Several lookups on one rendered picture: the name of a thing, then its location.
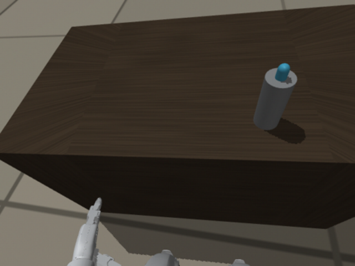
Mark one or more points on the left robot hand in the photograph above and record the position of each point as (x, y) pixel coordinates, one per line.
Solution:
(85, 246)

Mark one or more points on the bottle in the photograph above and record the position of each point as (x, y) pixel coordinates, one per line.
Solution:
(276, 90)

